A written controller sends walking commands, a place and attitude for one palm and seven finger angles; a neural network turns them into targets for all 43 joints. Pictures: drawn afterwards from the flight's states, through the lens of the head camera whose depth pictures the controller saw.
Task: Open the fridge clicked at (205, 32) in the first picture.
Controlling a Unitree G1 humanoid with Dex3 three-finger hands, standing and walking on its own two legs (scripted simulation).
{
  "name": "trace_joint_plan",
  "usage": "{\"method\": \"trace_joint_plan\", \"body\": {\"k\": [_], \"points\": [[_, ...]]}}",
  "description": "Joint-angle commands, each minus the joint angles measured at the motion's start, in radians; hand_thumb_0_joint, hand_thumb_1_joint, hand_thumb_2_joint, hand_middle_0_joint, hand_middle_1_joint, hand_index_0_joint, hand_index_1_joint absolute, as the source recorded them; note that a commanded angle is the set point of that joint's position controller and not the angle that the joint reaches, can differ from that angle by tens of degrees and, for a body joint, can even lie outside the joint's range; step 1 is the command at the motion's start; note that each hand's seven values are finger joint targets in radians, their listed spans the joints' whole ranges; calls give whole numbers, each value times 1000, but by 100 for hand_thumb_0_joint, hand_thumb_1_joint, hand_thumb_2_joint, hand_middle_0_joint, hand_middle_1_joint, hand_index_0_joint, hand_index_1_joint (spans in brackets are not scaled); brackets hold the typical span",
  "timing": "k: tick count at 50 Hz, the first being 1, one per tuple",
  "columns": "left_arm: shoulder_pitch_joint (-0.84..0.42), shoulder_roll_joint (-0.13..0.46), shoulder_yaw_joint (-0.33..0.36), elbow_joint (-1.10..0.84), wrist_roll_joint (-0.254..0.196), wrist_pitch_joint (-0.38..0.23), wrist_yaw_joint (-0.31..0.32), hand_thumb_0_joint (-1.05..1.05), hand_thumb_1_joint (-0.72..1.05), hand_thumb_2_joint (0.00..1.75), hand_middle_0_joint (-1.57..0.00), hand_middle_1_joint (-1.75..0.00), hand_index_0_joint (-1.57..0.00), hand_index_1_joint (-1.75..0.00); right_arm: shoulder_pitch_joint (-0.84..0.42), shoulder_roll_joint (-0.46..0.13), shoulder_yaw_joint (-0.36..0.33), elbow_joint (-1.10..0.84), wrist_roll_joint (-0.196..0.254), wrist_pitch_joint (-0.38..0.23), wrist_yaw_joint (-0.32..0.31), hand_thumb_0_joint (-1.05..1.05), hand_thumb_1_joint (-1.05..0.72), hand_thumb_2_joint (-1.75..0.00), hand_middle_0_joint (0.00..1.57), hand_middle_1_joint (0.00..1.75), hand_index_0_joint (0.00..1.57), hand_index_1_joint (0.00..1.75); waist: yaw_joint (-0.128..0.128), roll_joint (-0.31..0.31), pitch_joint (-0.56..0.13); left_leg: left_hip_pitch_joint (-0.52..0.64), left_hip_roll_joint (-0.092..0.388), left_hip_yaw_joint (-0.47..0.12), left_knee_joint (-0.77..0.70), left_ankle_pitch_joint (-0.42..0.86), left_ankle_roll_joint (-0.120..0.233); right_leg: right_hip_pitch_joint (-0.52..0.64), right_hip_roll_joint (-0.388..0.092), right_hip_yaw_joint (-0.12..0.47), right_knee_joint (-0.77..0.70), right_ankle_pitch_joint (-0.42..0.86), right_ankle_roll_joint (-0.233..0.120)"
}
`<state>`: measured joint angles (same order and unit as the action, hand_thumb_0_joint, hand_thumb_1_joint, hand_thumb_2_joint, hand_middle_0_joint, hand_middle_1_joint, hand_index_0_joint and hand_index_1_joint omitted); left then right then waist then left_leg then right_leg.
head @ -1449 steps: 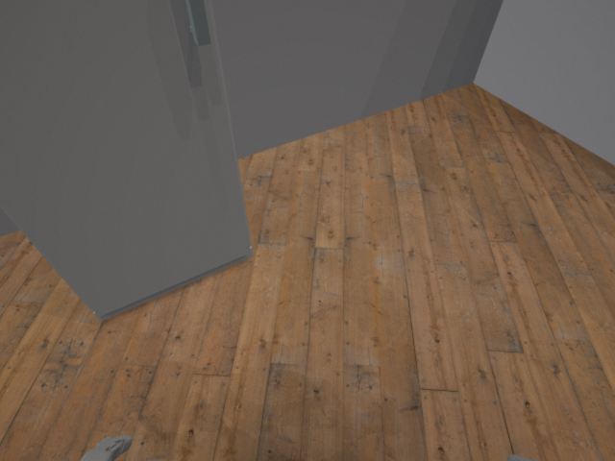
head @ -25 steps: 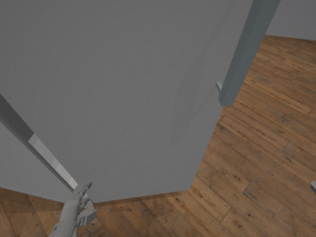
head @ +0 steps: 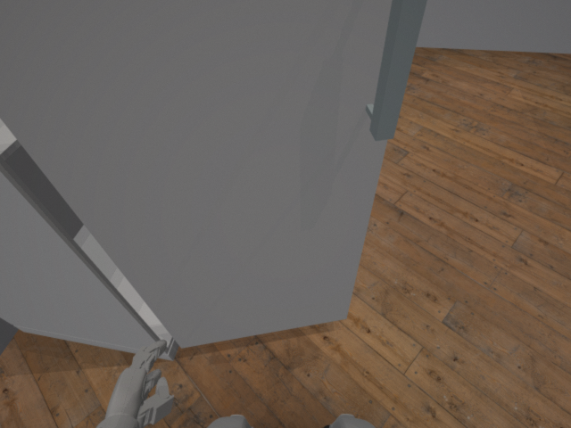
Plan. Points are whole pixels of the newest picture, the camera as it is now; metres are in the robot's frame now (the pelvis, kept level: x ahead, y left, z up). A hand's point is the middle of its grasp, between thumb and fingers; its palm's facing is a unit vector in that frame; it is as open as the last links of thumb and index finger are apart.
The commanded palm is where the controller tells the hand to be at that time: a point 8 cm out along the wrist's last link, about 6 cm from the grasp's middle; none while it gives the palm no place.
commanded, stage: step back with the hand held close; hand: right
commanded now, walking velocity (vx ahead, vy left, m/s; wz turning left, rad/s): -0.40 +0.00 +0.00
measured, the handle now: (393, 29) +0.51 -0.11 +0.29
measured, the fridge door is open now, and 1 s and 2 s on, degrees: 70 70 70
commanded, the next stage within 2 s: stop stepping back and stand still in 0.40 s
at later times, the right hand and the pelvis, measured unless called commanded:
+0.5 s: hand out of the picture +0.12 -0.25 +0.19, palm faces +0.34 +0.81 -0.47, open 7.4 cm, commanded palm +0.04 -0.30 +0.20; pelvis -0.10 +0.00 +0.00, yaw +0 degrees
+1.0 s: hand out of the picture +0.02 -0.28 +0.20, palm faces +0.41 +0.78 -0.48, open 7.4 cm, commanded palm -0.03 -0.33 +0.20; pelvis -0.17 -0.02 +0.02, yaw -1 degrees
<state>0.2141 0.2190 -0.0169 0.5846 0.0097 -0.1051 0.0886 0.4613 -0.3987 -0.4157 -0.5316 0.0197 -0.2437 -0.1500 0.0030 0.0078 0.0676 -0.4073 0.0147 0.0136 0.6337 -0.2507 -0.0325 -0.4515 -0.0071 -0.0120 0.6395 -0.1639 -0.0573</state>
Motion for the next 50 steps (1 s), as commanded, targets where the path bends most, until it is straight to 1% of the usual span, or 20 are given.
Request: {"method": "trace_joint_plan", "body": {"k": [1, 8, 11, 13, 17, 19, 21, 23, 24, 25, 27, 29, 32, 34, 37, 40, 44, 46, 48, 50], "points": [[-94, 131, 80, -169, -3, -76, 6, 0, 90, 90, -20, -30, -20, -30, -25, -219, -202, -218, -6, -85, -13, 0, -90, -90, 20, 30, 20, 30, -22, -265, -165, 332, -91, -19, 324, -108, 12, -273, -282, 368, -493, -536, -109], [-81, 115, 72, -106, 8, -96, -20, 0, 90, 90, -20, -30, -20, -30, 60, -183, -139, -222, 37, -102, 12, 0, -90, -90, 20, 30, 20, 30, -20, -173, -185, 167, -33, -30, -311, -110, 61, 144, -171, 218, -301, -144, -4], [-85, 78, 59, -68, 11, -74, -4, 0, 90, 90, -20, -30, -20, -30, -53, -242, -145, -207, 30, -112, 0, 0, -90, -90, 20, 30, 20, 30, -11, 47, -256, 64, 166, -167, -302, 541, 54, 335, -80, 5, -31, 207, 51], [-100, 106, 82, -92, -19, -74, 13, 0, 90, 90, -20, -30, -20, -30, -116, -227, -113, -207, 30, -94, 4, 0, -90, -90, 20, 30, 20, 30, -4, 203, -336, 115, 104, -69, -192, 812, -53, 399, -43, -36, -25, 269, 36], [-139, 111, 73, -121, -5, -55, 10, 0, 90, 90, -20, -30, -20, -30, -22, -228, -143, -180, 43, -72, 17, 0, -90, -90, 20, 30, 20, 30, -27, -164, -320, 56, -47, -30, -38, 139, -40, 437, -171, 116, -232, 455, -29], [-164, 117, 78, -135, 11, -59, -3, 0, 90, 90, -20, -30, -20, -30, -11, -221, -157, -194, 54, -69, 22, 0, -90, -90, 20, 30, 20, 30, -38, -297, -243, 171, -97, -17, 30, -270, 14, 167, -249, 232, -460, -53, -48], [-174, 132, 83, -154, 21, -47, -6, 0, 90, 90, -20, -30, -20, -30, 37, -247, -211, -175, 54, -61, 25, 0, -90, -90, 20, 30, 20, 30, -47, -311, -174, 388, -108, 9, 26, -221, 59, -157, -256, 267, -559, -458, -29], [-166, 105, 87, -170, 5, -22, -16, 0, 90, 90, -20, -30, -20, -30, 109, -253, -214, -171, 76, -48, 29, 0, -90, -90, 20, 30, 20, 30, -54, -90, -189, 286, -9, -56, -204, -262, 102, -107, -121, 93, -295, -370, 47], [-136, 85, 93, -163, -16, -15, -17, 0, 90, 90, -20, -30, -20, -30, 144, -273, -214, -187, 71, -48, 25, 0, -90, -90, 20, 30, 20, 30, -46, 191, -196, -86, 202, -288, -464, -437, 156, 138, 26, -31, 158, -255, 114], [-145, 88, 97, -151, -17, -14, -26, 0, 90, 90, -20, -30, -20, -30, 144, -266, -195, -212, 67, -40, 17, 0, -90, -90, 20, 30, 20, 30, -66, 304, -131, -245, 404, -524, -583, -413, 263, 56, 112, 13, 551, -296, 126], [-90, 66, 83, -128, -9, -5, -34, 0, 90, 90, -20, -30, -20, -30, 141, -233, -191, -223, 58, -7, 14, 0, -90, -90, 20, 30, 20, 30, -28, 212, -147, -164, 354, -345, -447, -235, 255, -73, 21, 93, 659, -277, 98], [-123, 62, 41, -155, 2, -16, -17, 0, 90, 90, -20, -30, -20, -30, 37, -210, -144, -209, 44, -4, 11, 0, -90, -90, 20, 30, 20, 30, -4, 141, -123, -46, 225, -183, -334, -5, 168, 20, -36, 24, 337, -253, 73], [-69, 108, 49, -83, 4, -71, 30, 0, 90, 90, -20, -30, -20, -30, -92, -178, -99, -111, 18, 5, -24, 0, -90, -90, 20, 30, 20, 30, 6, -26, -137, 83, 146, -142, -182, 159, 109, 209, 5, -15, -209, -141, 42], [-43, 152, 68, -110, -5, -97, 35, 0, 90, 90, -20, -30, -20, -30, -138, -149, -47, -176, 1, -11, -39, 0, -90, -90, 20, 30, 20, 30, -11, -262, -202, 76, 33, -62, -20, 54, 46, 334, -163, 166, -315, 117, 10], [-15, 115, 69, -118, -13, -119, 19, 0, 90, 90, -20, -30, -20, -30, -46, -184, -81, -185, 9, -12, -35, 0, -90, -90, 20, 30, 20, 30, -5, -150, -251, -21, -30, 5, 38, -137, 27, 455, -220, 255, -266, 434, -34], [-67, 109, 58, -110, 4, -129, -12, 0, 90, 90, -20, -30, -20, -30, -67, -188, -88, -309, 6, -24, -19, 0, -90, -90, 20, 30, 20, 30, 0, -219, -168, 73, -21, -7, 62, -149, 25, 294, -232, 286, -354, 284, -16], [-99, 116, 53, -120, 5, -106, -30, 0, 90, 90, -20, -30, -20, -30, 86, -203, -129, -218, 4, -25, -14, 0, -90, -90, 20, 30, 20, 30, -13, -185, -138, 355, -38, 32, -154, -89, 41, 3, -162, 158, -374, -382, -15], [-110, 118, 64, -129, 15, -70, -25, 0, 90, 90, -20, -30, -20, -30, 121, -225, -164, -106, 0, -15, -13, 0, -90, -90, 20, 30, 20, 30, -22, -55, -79, 379, 12, -87, -254, -256, 105, -146, -84, 111, -229, -537, 7], [-90, 109, 81, -122, -1, -33, -24, 0, 90, 90, -20, -30, -20, -30, 55, -205, -151, -56, 18, 6, -3, 0, -90, -90, 20, 30, 20, 30, -21, 256, -70, 191, 283, -559, -508, -633, 255, -158, 30, -16, 295, -368, 43], [-81, 107, 74, -100, -5, -37, -25, 0, 90, 90, -20, -30, -20, -30, -42, -191, -135, -66, 26, -10, -2, 0, -90, -90, 20, 30, 20, 30, 8, 162, -87, 181, 289, -492, -459, -341, 266, -148, -9, 43, 453, -288, 39]]}}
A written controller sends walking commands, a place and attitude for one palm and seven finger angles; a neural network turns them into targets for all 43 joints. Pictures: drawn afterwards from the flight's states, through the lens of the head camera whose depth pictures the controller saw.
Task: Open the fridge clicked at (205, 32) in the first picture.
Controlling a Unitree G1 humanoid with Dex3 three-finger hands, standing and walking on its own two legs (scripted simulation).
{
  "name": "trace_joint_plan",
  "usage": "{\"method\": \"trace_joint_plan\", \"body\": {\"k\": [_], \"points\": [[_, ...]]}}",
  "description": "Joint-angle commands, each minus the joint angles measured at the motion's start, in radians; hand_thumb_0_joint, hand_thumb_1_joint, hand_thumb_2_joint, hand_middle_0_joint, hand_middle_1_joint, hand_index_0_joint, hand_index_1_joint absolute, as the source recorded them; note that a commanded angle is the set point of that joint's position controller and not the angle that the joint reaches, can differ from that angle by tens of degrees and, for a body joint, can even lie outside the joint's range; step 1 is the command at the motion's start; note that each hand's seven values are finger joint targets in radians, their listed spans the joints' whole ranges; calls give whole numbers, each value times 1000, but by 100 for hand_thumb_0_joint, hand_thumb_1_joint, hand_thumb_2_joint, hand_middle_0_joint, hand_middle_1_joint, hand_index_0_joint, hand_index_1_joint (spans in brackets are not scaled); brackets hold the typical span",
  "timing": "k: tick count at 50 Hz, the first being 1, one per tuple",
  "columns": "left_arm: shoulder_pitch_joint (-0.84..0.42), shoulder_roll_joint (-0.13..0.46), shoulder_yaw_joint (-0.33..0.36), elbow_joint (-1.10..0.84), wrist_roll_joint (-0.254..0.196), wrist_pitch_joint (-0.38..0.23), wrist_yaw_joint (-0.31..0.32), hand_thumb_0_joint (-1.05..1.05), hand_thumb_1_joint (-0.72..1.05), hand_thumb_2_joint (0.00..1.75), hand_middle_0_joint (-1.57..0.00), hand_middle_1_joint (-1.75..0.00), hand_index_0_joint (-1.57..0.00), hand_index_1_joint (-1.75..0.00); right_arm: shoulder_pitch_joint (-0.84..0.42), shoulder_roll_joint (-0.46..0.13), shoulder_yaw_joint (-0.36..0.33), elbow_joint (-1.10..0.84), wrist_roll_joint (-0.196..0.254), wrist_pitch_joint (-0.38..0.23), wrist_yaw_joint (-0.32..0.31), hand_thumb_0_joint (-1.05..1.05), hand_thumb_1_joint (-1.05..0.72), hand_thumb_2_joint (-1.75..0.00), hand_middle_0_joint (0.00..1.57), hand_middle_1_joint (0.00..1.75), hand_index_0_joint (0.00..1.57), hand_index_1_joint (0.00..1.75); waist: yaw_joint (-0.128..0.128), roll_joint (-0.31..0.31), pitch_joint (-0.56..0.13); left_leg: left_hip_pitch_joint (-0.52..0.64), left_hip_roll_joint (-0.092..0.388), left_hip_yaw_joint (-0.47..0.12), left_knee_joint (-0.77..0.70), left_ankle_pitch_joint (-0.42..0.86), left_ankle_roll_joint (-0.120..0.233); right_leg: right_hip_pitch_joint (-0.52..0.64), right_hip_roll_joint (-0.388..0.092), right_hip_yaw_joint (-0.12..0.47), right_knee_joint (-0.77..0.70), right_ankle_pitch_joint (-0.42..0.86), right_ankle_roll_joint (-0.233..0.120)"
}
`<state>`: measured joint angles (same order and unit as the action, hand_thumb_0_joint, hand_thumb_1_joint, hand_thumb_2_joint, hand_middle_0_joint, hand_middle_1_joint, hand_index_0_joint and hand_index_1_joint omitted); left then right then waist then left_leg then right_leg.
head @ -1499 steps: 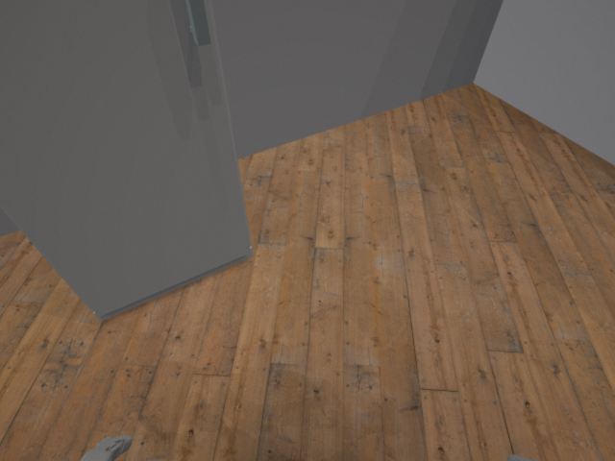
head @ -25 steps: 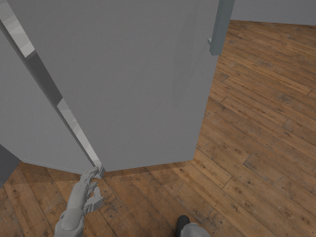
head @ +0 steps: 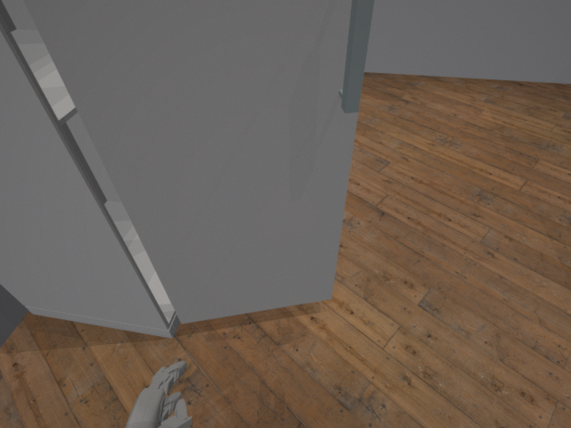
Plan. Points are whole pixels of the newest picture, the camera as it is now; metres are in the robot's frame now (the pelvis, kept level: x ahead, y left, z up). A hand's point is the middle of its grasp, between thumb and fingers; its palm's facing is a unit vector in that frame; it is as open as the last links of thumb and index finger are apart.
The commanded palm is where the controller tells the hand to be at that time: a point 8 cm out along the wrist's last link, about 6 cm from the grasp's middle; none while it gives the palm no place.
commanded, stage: stop stepping back and stand still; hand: right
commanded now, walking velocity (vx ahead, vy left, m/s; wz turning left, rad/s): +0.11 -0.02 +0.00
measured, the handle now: (354, 30) +0.68 -0.08 +0.28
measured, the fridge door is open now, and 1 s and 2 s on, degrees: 70 70 70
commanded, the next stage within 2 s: let the arm hang, fingers relaxed in 0.80 s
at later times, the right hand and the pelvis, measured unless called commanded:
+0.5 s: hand out of the picture +0.21 -0.28 +0.17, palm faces +0.44 +0.77 -0.47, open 7.4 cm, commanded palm +0.15 -0.32 +0.18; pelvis +0.01 -0.02 -0.01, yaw +0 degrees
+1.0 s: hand (546, 353) +0.23 -0.31 +0.04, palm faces +0.22 +0.84 -0.49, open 7.4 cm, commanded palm none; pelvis +0.01 -0.04 +0.00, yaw -2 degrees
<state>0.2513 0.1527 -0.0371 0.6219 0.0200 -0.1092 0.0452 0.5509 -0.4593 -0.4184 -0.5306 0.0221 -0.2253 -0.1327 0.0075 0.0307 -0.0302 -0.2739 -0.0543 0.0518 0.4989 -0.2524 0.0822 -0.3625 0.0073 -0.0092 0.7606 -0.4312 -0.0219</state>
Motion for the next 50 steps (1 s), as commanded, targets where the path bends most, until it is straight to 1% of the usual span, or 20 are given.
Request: {"method": "trace_joint_plan", "body": {"k": [1, 5, 7, 9, 10, 11, 14, 16, 18, 19, 21, 24, 26, 28, 35, 44, 45, 46, 48, 50], "points": [[-118, 162, 81, -131, -10, -35, 18, 0, 90, 90, -20, -30, -20, -30, -154, -124, -126, -47, 27, -29, -21, 0, -90, -90, 20, 30, 20, 30, 5, 83, -1, 59, 347, -473, -288, -286, 142, -222, -44, 35, 263, -24, 4], [-108, 153, 63, -129, -5, -41, 46, 0, 90, 90, -20, -30, -20, -30, -194, -75, -37, -21, 9, -19, -22, 0, -90, -90, 20, 30, 20, 30, 8, 100, 19, -252, 236, -234, -284, -526, 51, 184, -19, -79, -103, 20, -16], [-92, 178, 70, -129, -3, -62, 58, 0, 90, 90, -20, -30, -20, -30, -240, -78, -16, -88, 6, -21, -22, 0, -90, -90, 20, 30, 20, 30, 14, -26, 8, -217, 174, -177, -117, -425, 13, 267, -25, -46, -303, 19, -27], [-101, 201, 71, -157, -8, -85, 51, 0, 90, 90, -20, -30, -20, -30, -293, -106, -32, -228, -6, -50, -40, 0, -90, -90, 20, 30, 20, 30, 5, -359, 18, -313, 28, -38, 288, -239, -79, 273, -327, 453, -567, -152, -148], [-116, 179, 70, -164, -3, -96, 48, 0, 90, 90, -20, -30, -20, -30, -306, -144, -64, -253, -18, -57, -48, 0, -90, -90, 20, 30, 20, 30, -2, -287, 39, -275, 36, -77, 419, -213, -85, 178, -360, 474, -606, -87, -191], [-100, 166, 78, -143, -6, -104, 42, 0, 90, 90, -20, -30, -20, -30, -285, -207, -128, -266, -11, -71, -48, 0, -90, -90, 20, 30, 20, 30, -16, -216, 5, -241, 54, -98, 441, -191, -94, 171, -339, 425, -577, -28, -187], [-116, 164, 68, -145, -11, -108, 18, 0, 90, 90, -20, -30, -20, -30, -91, -147, -123, -214, -13, -46, -37, 0, -90, -90, 20, 30, 20, 30, -29, -297, 35, 32, 66, -48, 170, -124, -95, -40, -239, 201, -506, 5, -121], [-113, 177, 70, -146, -15, -108, 14, 0, 90, 90, -20, -30, -20, -30, -36, -160, -149, -170, -17, -52, -38, 0, -90, -90, 20, 30, 20, 30, -30, -194, 15, 177, 52, -35, -19, -5, -91, -91, -152, 81, -365, 56, -61], [-110, 175, 84, -152, -12, -95, 13, 0, 90, 90, -20, -30, -20, -30, -52, -157, -151, -122, -4, -62, -29, 0, -90, -90, 20, 30, 20, 30, -7, 46, 14, 105, 177, -276, -157, 20, -20, -81, -37, -6, -157, 68, -5], [-102, 169, 82, -145, -11, -91, 12, 0, 90, 90, -20, -30, -20, -30, -91, -160, -154, -117, 6, -63, -28, 0, -90, -90, 20, 30, 20, 30, 6, 90, 1, 57, 256, -372, -200, 21, 21, -49, -16, -18, -104, 67, 7], [-80, 165, 91, -122, -19, -86, 14, 0, 90, 90, -20, -30, -20, -30, -100, -126, -130, -56, 12, -51, -27, 0, -90, -90, 20, 30, 20, 30, 3, 103, -28, 18, 268, -387, -222, -76, 30, 41, -25, -10, -97, 78, 9], [-96, 168, 80, -121, -19, -80, 23, 0, 90, 90, -20, -30, -20, -30, -62, -114, -123, -50, 17, -52, -22, 0, -90, -90, 20, 30, 20, 30, -3, 39, -65, 44, 169, -218, -113, 76, -25, 157, -50, 20, -286, 243, -4], [-126, 183, 79, -129, -20, -81, 35, 0, 90, 90, -20, -30, -20, -30, -88, -125, -122, -75, 14, -55, -18, 0, -90, -90, 20, 30, 20, 30, -15, -81, -76, 59, 95, -137, -38, 143, -68, 178, -105, 88, -365, 366, -19], [-132, 175, 70, -136, -21, -78, 38, 0, 90, 90, -20, -30, -20, -30, -91, -115, -105, -87, 8, -56, -18, 0, -90, -90, 20, 30, 20, 30, -20, -98, -63, 105, 69, -88, -1, 224, -87, 144, -134, 112, -384, 460, -25], [-129, 173, 76, -156, -18, -77, 34, 0, 90, 90, -20, -30, -20, -30, -67, -128, -114, -159, 9, -65, -23, 0, -90, -90, 20, 30, 20, 30, -22, -127, -118, 183, 87, -106, -17, 377, -74, 147, -90, 39, -343, 517, 5], [-128, 177, 78, -168, -19, -56, 38, 0, 90, 90, -20, -30, -20, -30, -38, -105, -116, -88, 22, -61, -22, 0, -90, -90, 20, 30, 20, 30, -16, -83, -77, 167, 83, -121, -80, 287, -76, 100, -76, 40, -379, 366, 11], [-195, 362, 125, 72, -40, -79, -53, 0, 90, 90, -20, -30, -20, -30, -116, 38, 320, 661, -54, 109, 117, 0, -90, -90, 20, 30, 20, 30, 36, -99, 1, 19, 176, -62, 47, 410, -56, 56, -92, 62, -212, 540, 7], [-132, 319, 135, 77, -33, -26, -51, 0, 90, 90, -20, -30, -20, -30, -126, 55, 299, 684, -52, 182, 136, 0, -90, -90, 20, 30, 20, 30, 18, -88, -72, -25, 171, -117, 18, 315, -48, 135, -119, 53, -226, 586, 21], [-124, 320, 125, 58, -23, 9, -48, 0, 90, 90, -20, -30, -20, -30, -165, 57, 300, 717, -51, 207, 136, 0, -90, -90, 20, 30, 20, 30, 8, -80, -80, -23, 133, -55, 70, 106, -54, 58, -157, 113, -272, 461, -24], [-145, 317, 104, 65, -8, 35, -47, 0, 90, 90, -20, -30, -20, -30, -226, 43, 311, 823, -55, 211, 137, 0, -90, -90, 20, 30, 20, 30, -3, 33, -37, 13, 106, -55, 102, 43, -55, -31, -170, 169, -313, 408, -62]]}}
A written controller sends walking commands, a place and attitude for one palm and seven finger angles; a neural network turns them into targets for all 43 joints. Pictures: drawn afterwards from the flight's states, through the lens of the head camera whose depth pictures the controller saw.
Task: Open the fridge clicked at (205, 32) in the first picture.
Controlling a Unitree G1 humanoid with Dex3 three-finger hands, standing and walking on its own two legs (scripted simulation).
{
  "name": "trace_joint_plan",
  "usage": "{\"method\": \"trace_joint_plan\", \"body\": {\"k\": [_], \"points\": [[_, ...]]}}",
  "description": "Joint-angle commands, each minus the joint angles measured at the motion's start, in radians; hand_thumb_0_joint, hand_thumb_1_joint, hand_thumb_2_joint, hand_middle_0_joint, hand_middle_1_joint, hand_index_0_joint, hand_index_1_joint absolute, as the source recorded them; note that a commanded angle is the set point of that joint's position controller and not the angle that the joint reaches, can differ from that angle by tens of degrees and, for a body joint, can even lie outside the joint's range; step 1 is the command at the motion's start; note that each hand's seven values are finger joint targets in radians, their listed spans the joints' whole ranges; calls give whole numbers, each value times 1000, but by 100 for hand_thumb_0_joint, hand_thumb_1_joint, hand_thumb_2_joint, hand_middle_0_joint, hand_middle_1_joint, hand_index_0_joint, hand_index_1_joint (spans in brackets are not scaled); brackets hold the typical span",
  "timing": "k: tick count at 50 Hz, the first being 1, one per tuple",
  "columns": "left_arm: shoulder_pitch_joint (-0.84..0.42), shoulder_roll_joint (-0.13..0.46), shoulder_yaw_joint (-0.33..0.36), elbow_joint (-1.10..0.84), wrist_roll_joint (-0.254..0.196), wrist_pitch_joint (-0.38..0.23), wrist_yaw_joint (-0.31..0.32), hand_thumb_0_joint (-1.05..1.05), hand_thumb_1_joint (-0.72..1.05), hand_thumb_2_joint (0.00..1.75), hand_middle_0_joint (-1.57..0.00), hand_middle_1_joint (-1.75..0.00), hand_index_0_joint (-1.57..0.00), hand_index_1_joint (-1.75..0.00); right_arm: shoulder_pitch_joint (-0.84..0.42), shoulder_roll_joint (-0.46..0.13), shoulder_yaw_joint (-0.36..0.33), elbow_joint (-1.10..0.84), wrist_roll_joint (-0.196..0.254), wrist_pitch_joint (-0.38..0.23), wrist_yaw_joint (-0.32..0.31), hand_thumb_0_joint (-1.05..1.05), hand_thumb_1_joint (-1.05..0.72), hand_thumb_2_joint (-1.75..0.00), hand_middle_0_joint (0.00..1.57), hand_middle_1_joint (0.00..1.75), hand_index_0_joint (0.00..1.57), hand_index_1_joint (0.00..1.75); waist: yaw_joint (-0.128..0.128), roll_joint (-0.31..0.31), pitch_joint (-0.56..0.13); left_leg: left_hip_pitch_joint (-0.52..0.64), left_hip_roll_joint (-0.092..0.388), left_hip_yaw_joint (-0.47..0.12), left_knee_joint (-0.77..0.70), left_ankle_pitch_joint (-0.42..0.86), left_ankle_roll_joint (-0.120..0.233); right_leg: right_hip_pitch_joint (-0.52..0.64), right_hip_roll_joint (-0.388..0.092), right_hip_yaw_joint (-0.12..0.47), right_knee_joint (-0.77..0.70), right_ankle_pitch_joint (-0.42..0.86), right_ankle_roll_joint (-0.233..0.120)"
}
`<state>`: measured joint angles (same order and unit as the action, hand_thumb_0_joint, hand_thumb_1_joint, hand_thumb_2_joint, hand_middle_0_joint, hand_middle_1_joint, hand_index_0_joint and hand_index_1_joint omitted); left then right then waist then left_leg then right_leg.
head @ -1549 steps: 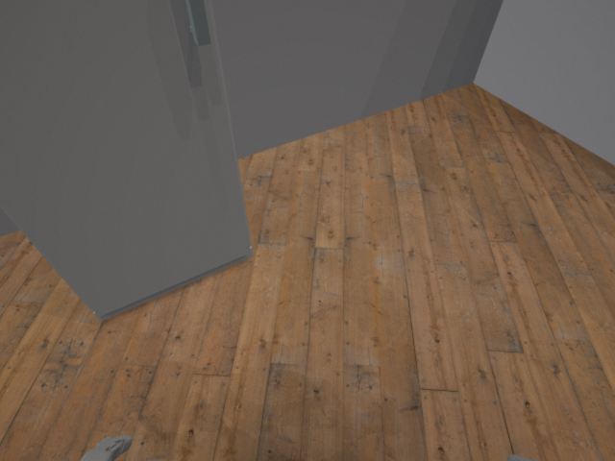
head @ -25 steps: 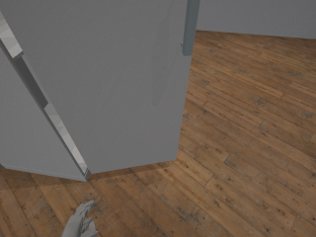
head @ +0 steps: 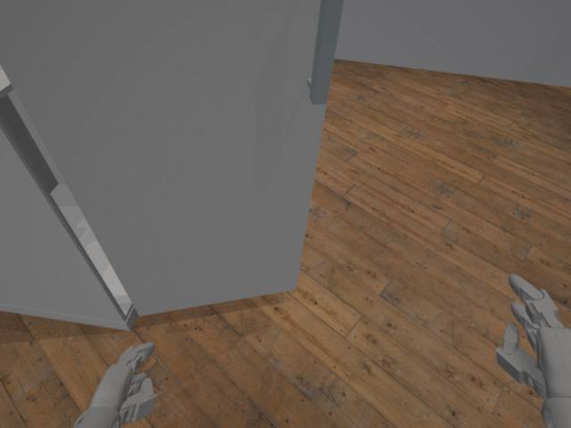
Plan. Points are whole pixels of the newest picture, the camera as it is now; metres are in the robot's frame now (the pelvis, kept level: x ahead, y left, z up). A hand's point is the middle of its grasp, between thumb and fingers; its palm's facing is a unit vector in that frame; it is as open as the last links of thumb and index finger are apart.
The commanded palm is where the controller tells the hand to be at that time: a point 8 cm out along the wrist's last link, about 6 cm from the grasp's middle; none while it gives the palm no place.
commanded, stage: let the arm hang, fingers relaxed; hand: right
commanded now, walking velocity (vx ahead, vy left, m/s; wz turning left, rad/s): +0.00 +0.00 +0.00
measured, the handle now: (324, 16) +0.67 -0.02 +0.28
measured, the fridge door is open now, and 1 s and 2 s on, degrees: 70 70 70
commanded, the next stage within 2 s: look to check the result in 1.00 s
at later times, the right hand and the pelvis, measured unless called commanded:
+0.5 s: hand out of the picture -0.02 -0.21 -0.17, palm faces +0.00 +0.97 -0.25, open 7.3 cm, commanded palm none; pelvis -0.02 +0.00 +0.00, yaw +0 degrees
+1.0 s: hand out of the picture +0.10 -0.20 -0.15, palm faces -0.03 +0.97 -0.25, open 7.4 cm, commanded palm none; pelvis +0.01 +0.01 +0.01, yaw +0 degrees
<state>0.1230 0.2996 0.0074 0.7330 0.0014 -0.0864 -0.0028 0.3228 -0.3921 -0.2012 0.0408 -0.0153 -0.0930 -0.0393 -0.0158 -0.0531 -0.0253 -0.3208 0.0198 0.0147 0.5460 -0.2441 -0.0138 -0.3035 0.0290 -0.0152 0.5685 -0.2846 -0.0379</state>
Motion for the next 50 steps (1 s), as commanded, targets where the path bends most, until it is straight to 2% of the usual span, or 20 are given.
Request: {"method": "trace_joint_plan", "body": {"k": [1, 2, 4, 5, 7, 8, 10, 11, 13, 15, 16, 19, 25, 32, 39, 45, 46, 50], "points": [[-16, 160, 53, -36, 17, 21, 1, 0, 90, 90, -20, -30, -20, -30, -18, -27, 104, 309, -20, 79, 42, 0, -90, -90, 20, 30, 20, 30, 17, 167, -36, 67, 37, -29, 38, 41, 46, -91, -181, 173, -124, 243, -41], [-9, 158, 49, -23, 22, 29, 2, 0, 90, 90, -20, -30, -20, -30, -32, -30, 109, 367, -21, 80, 42, 0, -90, -90, 20, 30, 20, 30, 15, 205, -49, 82, 52, -51, 4, 73, 49, -79, -158, 159, -106, 215, -37], [13, 142, 47, 6, 25, 49, 5, 0, 90, 90, -20, -30, -20, -30, -80, -47, 122, 483, -23, 84, 38, 0, -90, -90, 20, 30, 20, 30, 29, 269, -56, 52, 101, -123, -66, 104, 75, -21, -94, 114, -52, 143, -19], [26, 123, 43, 24, 26, 60, 6, 0, 90, 90, -20, -30, -20, -30, -103, -43, 132, 535, -20, 89, 35, 0, -90, -90, 20, 30, 20, 30, 39, 259, -47, 19, 120, -149, -104, 75, 86, 10, -70, 94, -36, 95, -11], [49, 93, 33, 58, 30, 77, 8, 0, 90, 90, -20, -30, -20, -30, -131, -28, 149, 618, -15, 97, 30, 0, -90, -90, 20, 30, 20, 30, 47, 149, -36, -7, 116, -159, -135, 7, 90, 48, -61, 87, -58, 62, -7], [52, 84, 27, 78, 31, 81, 10, 0, 90, 90, -20, -30, -20, -30, -135, -20, 154, 657, -12, 99, 29, 0, -90, -90, 20, 30, 20, 30, 45, 67, -27, -1, 98, -150, -137, -41, 82, 40, -70, 97, -89, 47, -8], [50, 76, 22, 112, 32, 84, 14, 0, 90, 90, -20, -30, -20, -30, -113, -5, 159, 735, -9, 101, 27, 0, -90, -90, 20, 30, 20, 30, 29, -53, -6, 36, 65, -122, -134, -95, 66, -7, -94, 118, -153, -20, -12], [53, 75, 22, 122, 29, 87, 16, 0, 90, 90, -20, -30, -20, -30, -96, -6, 159, 768, -10, 100, 27, 0, -90, -90, 20, 30, 20, 30, 19, -70, -2, 66, 58, -110, -141, -98, 60, -30, -100, 124, -166, -43, -13], [80, 55, 26, 154, 33, 90, 22, 0, 90, 90, -20, -30, -20, -30, -71, 26, 149, 829, -8, 99, 25, 0, -90, -90, 20, 30, 20, 30, 16, -115, -12, 102, 56, -105, -156, -112, 67, -52, -98, 122, -184, -116, -12], [107, 60, 31, 184, 32, 94, 25, 0, 90, 90, -20, -30, -20, -30, -68, 14, 150, 874, -6, 98, 27, 0, -90, -90, 20, 30, 20, 30, 16, -122, 4, 107, 51, -103, -164, -139, 70, -76, -98, 126, -200, -171, -14], [118, 70, 37, 187, 28, 95, 26, 0, 90, 90, -20, -30, -20, -30, -69, 5, 148, 888, -7, 96, 27, 0, -90, -90, 20, 30, 20, 30, 13, -68, 18, 102, 50, -98, -179, -144, 70, -74, -103, 131, -198, -169, -16], [168, 69, 45, 226, 28, 93, 30, 0, 90, 90, -20, -30, -20, -30, -83, 16, 148, 934, -6, 93, 27, 0, -90, -90, 20, 30, 20, 30, 24, 13, 36, 78, 58, -109, -201, -172, 76, -61, -105, 132, -197, -159, -19], [187, 86, 52, 267, 27, 83, 34, 0, 90, 90, -20, -30, -20, -30, -97, 12, 145, 990, -6, 89, 25, 0, -90, -90, 20, 30, 20, 30, 21, 49, 75, 79, 48, -88, -189, -132, 70, -63, -131, 163, -251, -165, -27], [150, 92, 50, 291, 25, 72, 31, 0, 90, 90, -20, -30, -20, -30, -122, -5, 145, 1019, -6, 83, 24, 0, -90, -90, 20, 30, 20, 30, 13, 56, 56, 118, 56, -87, -178, -37, 64, -34, -135, 157, -267, -87, -26], [99, 97, 40, 311, 21, 64, 28, 0, 90, 90, -20, -30, -20, -30, -174, -18, 152, 1027, -1, 70, 23, 0, -90, -90, 20, 30, 20, 30, 22, 77, 7, 149, 80, -88, -184, 129, 54, 72, -132, 121, -238, 148, -11], [47, 105, 32, 325, 21, 68, 27, 0, 90, 90, -20, -30, -20, -30, -205, -26, 158, 1031, 0, 69, 23, 0, -90, -90, 20, 30, 20, 30, 24, 39, 13, 157, 86, -90, -205, 161, 49, 111, -134, 110, -251, 190, 0], [43, 105, 33, 322, 20, 68, 27, 0, 90, 90, -20, -30, -20, -30, -201, -29, 157, 1030, -1, 66, 22, 0, -90, -90, 20, 30, 20, 30, 22, 58, 6, 161, 87, -91, -211, 173, 49, 120, -133, 106, -245, 200, 0], [26, 114, 29, 331, 21, 67, 28, 0, 90, 90, -20, -30, -20, -30, -216, -29, 159, 1035, 2, 65, 23, 0, -90, -90, 20, 30, 20, 30, 25, 45, 1, 178, 92, -91, -222, 195, 50, 140, -133, 103, -255, 220, 6]]}}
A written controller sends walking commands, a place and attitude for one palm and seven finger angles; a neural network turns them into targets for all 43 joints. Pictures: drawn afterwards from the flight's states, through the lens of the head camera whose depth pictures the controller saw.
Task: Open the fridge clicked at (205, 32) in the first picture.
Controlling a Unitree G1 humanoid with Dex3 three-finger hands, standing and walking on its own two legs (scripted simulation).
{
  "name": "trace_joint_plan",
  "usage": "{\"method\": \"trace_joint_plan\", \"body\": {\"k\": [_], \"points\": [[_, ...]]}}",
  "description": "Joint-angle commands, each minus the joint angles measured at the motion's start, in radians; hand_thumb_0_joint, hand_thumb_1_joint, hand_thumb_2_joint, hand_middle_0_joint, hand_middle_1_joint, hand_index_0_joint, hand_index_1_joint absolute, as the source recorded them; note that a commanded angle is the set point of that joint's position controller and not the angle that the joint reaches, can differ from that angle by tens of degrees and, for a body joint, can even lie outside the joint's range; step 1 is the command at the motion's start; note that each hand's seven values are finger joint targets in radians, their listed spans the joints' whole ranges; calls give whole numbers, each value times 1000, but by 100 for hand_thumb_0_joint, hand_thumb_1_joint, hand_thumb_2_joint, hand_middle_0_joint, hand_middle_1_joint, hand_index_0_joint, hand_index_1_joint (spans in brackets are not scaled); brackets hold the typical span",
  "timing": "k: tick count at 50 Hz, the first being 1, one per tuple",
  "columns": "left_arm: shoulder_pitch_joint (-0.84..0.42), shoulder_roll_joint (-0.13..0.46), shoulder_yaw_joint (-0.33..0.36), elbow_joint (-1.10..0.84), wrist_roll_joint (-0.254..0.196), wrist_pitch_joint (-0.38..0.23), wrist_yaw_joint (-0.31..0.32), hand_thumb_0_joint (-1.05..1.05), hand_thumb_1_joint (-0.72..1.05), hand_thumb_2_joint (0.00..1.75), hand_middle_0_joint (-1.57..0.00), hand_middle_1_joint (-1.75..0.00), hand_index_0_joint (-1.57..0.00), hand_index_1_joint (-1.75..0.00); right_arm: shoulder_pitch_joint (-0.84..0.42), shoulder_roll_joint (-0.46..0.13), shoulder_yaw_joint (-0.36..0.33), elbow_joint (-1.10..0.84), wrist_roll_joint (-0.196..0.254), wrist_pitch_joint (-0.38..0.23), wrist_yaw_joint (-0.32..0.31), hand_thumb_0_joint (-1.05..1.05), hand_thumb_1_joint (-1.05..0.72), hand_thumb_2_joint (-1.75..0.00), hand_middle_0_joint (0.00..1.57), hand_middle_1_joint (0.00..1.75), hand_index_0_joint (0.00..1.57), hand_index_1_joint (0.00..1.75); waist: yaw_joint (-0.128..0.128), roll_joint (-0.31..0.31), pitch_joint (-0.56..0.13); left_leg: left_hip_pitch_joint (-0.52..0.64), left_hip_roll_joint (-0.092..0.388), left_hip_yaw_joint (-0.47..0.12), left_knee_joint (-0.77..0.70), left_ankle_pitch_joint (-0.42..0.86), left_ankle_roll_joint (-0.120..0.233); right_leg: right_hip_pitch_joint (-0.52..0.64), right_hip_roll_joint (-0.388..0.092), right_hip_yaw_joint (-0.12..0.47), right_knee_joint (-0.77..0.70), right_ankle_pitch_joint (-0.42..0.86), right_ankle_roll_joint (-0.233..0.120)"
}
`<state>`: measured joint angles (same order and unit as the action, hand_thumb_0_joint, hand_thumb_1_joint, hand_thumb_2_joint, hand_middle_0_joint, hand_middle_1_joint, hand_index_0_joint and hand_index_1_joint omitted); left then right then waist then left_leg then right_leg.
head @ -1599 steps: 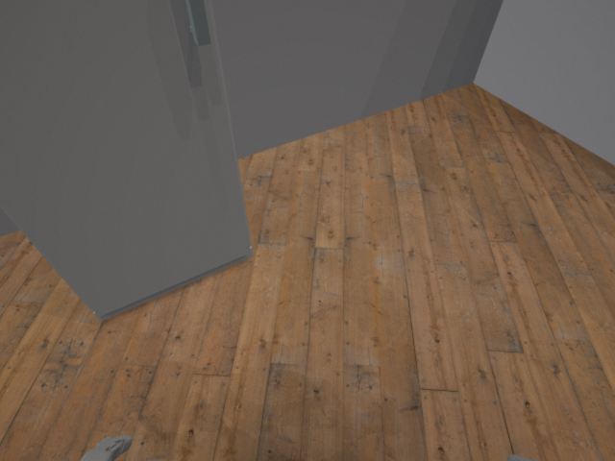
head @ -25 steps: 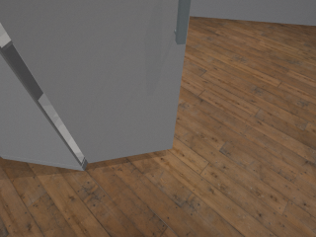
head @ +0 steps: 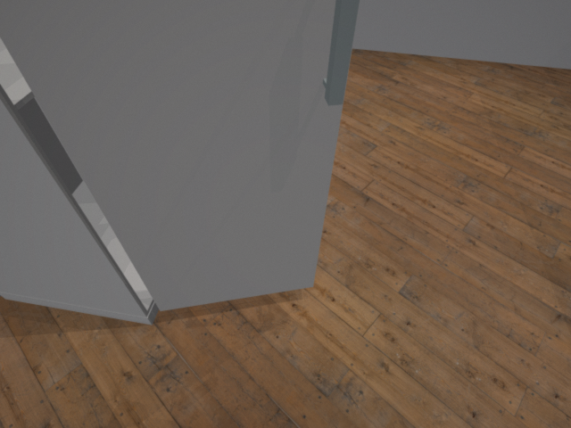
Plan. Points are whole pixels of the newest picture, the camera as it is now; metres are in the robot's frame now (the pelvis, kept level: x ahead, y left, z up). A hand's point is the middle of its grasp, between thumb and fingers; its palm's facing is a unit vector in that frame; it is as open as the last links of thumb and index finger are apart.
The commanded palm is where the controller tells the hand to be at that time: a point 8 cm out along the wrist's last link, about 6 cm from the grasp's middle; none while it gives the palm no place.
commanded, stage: look to check the result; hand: right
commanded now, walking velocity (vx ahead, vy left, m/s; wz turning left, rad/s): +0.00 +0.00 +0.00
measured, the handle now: (340, 15) +0.66 -0.03 +0.27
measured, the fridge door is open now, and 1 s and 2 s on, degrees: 70 70 70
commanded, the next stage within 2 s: stand and wait in 0.54 s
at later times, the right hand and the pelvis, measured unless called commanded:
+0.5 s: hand out of the picture +0.08 -0.22 -0.16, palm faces -0.01 +0.96 -0.28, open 7.4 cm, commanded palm none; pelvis +0.02 +0.01 +0.00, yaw +0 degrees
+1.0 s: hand out of the picture +0.09 -0.21 -0.17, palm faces -0.03 +0.96 -0.27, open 7.4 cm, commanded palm none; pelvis +0.02 +0.00 +0.00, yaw +0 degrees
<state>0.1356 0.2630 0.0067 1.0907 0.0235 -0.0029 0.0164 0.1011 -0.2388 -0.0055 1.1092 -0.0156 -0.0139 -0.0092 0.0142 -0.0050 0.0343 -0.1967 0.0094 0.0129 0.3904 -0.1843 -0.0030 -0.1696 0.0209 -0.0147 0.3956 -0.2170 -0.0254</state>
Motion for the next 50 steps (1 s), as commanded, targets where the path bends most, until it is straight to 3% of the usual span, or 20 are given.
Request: {"method": "trace_joint_plan", "body": {"k": [1, 16, 30, 50], "points": [[11, 151, 30, -29, -3, -16, 9, 0, 90, 90, -20, -30, -20, -30, 10, -185, -37, -35, 1, -16, -8, 0, -90, -90, 20, 30, 20, 30, -6, 8, -69, 60, 102, -88, -68, 150, 39, 17, -126, 101, -74, 167, -7], [8, 163, 28, -12, -5, -15, 17, 0, 90, 90, -20, -30, -20, -30, 17, -189, -39, -20, 6, -18, -9, 0, -90, -90, 20, 30, 20, 30, -6, 7, -92, 102, 107, -79, -80, 231, 46, 69, -133, 94, -76, 234, -4], [12, 166, 25, 0, -5, -15, 17, 0, 90, 90, -20, -30, -20, -30, 12, -194, -36, -13, 7, -15, -8, 0, -90, -90, 20, 30, 20, 30, -6, 12, -49, 94, 104, -82, -94, 190, 44, 60, -137, 95, -105, 203, -4], [4, 180, 27, 0, -5, -19, 15, 0, 90, 90, -20, -30, -20, -30, 11, -203, -35, -16, 6, -16, -5, 0, -90, -90, 20, 30, 20, 30, -6, 11, -54, 97, 104, -90, -109, 162, 42, 65, -137, 98, -116, 182, -4]]}}
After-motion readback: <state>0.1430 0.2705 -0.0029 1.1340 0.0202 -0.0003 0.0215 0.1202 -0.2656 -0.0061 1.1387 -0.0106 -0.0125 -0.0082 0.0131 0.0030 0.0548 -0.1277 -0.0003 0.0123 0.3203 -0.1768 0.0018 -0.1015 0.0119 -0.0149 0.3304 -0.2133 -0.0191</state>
